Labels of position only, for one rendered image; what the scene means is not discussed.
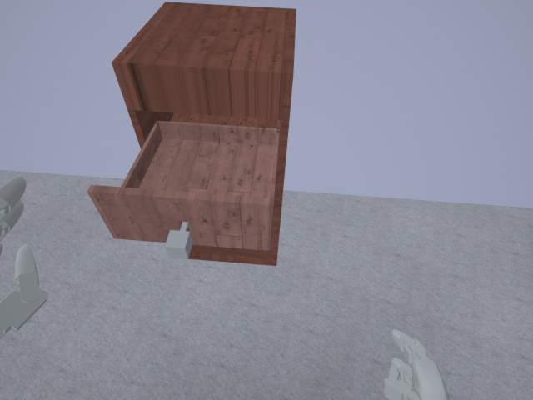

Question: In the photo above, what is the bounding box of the robot left hand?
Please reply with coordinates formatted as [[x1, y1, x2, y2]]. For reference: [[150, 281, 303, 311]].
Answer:
[[0, 176, 48, 339]]

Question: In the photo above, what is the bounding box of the robot right hand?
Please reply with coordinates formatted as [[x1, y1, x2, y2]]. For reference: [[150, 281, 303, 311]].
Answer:
[[384, 329, 450, 400]]

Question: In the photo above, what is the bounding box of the handle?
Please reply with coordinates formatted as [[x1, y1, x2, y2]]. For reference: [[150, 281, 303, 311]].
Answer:
[[164, 222, 192, 259]]

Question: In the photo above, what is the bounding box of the cabinet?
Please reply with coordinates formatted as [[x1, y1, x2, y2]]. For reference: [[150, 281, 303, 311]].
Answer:
[[112, 2, 296, 266]]

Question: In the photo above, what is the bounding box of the drawer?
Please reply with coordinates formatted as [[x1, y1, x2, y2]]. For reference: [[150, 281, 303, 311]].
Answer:
[[87, 121, 280, 251]]

